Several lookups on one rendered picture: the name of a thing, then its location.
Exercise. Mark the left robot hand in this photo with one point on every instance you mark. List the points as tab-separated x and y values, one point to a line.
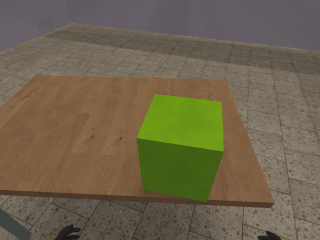
66	231

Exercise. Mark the table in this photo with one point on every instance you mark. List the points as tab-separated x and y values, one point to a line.
75	137

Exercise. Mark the carton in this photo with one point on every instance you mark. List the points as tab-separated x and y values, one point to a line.
180	146

